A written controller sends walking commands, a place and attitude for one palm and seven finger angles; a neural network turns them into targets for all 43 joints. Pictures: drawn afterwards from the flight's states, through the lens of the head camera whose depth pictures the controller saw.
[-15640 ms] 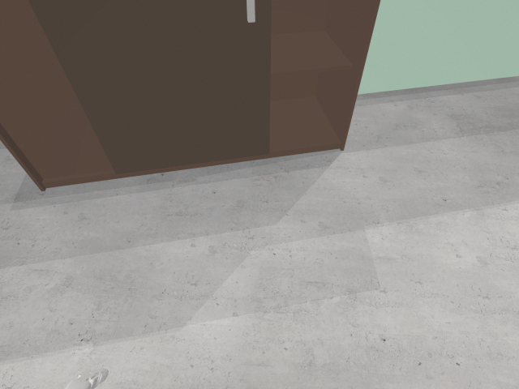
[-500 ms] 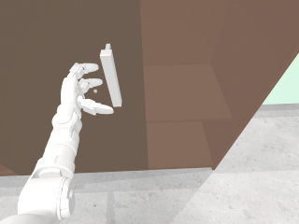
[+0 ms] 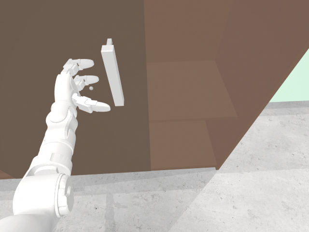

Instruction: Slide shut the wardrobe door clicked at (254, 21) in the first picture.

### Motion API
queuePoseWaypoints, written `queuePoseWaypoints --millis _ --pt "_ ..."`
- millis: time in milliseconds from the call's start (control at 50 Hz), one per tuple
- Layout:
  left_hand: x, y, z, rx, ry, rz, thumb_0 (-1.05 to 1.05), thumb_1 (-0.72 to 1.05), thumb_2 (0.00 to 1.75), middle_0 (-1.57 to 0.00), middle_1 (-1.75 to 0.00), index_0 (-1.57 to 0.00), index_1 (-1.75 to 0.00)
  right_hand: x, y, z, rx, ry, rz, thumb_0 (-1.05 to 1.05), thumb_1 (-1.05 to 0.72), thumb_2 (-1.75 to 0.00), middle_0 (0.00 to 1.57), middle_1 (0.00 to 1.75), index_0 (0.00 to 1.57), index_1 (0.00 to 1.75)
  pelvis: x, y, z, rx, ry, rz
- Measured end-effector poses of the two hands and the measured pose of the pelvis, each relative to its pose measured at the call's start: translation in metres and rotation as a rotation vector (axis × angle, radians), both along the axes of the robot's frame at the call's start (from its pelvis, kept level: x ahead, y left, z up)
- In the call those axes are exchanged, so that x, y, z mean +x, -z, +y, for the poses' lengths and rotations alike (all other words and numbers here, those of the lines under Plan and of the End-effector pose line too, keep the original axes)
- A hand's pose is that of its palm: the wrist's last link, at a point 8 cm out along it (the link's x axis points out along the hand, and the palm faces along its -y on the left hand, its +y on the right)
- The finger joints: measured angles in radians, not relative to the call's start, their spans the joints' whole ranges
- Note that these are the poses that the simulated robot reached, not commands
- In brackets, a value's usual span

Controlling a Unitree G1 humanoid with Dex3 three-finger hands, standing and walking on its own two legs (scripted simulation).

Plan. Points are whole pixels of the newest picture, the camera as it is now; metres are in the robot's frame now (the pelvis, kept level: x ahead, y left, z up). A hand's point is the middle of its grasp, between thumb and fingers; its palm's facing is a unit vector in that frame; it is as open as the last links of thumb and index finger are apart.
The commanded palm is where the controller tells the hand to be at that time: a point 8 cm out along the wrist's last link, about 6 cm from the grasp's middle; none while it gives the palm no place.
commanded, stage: move the hooked fingers beside the handle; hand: left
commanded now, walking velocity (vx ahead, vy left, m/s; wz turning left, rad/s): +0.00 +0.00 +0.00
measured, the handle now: (115, 74) +0.51 +0.10 +0.12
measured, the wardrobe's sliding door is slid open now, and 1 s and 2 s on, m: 0.43 0.43 0.43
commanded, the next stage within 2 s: feel for the door with the fingertips in 0.96 s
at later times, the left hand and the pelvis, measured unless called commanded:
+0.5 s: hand (88, 89) +0.45 +0.16 +0.13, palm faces +0.05 -1.00 -0.01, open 14.0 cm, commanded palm +0.42 +0.21 +0.13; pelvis +0.01 +0.00 +0.00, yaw +0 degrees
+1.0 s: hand (88, 88) +0.45 +0.16 +0.13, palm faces +0.04 -1.00 -0.01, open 14.0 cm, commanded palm +0.42 +0.21 +0.13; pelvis +0.00 +0.00 +0.00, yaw +0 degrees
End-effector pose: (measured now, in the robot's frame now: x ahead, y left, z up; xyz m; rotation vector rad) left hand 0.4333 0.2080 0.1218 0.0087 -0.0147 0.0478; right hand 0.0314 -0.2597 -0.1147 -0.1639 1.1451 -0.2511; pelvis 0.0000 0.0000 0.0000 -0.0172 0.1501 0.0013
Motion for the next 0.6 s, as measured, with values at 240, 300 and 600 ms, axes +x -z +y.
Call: queuePoseWaypoints --millis 240,300,600 --pt "0.0 -0.002 0.008 0.002 0.0 -0.001 -0.01 -0.5 0.3 -0.33 -1.21 -0.32 -1.21 0.011 -0.003 0.004 0.002 0.005 -0.041 0.01 -0.9 -0.9 0.2 0.3 0.2 0.3 0.003 -0.001 0.001 -0.001 0.008 -0.004" --pt "-0.003 -0.006 0.009 0.01 0.0 -0.018 -0.01 -0.5 0.3 -0.32 -1.21 -0.32 -1.2 0.016 -0.003 0.004 0.006 -0.002 -0.05 0.01 -0.9 -0.9 0.2 0.3 0.2 0.3 0.004 -0.001 0.002 -0.002 0.005 -0.006" --pt "-0.012 -0.009 0.005 0.003 -0.007 -0.014 -0.01 -0.5 0.3 -0.3 -1.2 -0.3 -1.2 0.041 -0.008 0.004 0.006 -0.036 -0.113 0.01 -0.9 -0.9 0.2 0.3 0.2 0.3 0.005 -0.002 -0.001 0.001 -0.003 -0.028"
